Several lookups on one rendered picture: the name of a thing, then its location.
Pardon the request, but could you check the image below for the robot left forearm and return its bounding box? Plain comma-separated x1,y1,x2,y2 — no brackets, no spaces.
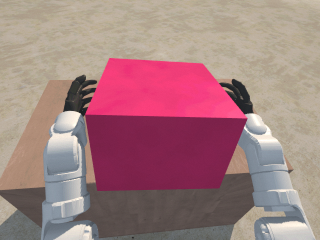
41,111,91,240

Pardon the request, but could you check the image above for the left robot hand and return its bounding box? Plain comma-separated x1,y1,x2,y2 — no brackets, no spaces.
63,75,97,117

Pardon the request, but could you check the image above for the pedestal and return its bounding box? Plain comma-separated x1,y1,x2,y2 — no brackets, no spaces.
0,78,294,239

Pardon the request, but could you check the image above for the left robot upper arm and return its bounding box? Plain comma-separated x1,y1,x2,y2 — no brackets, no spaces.
44,220,99,240

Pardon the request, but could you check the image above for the carton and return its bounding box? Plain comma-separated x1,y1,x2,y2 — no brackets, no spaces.
85,58,248,191

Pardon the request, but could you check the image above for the right robot upper arm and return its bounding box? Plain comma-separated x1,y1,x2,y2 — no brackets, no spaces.
254,216,314,240

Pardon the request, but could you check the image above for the right robot hand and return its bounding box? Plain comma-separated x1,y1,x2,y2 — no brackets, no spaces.
219,79,254,114

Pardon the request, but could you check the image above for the robot right forearm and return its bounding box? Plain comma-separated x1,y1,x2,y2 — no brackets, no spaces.
237,113,316,240

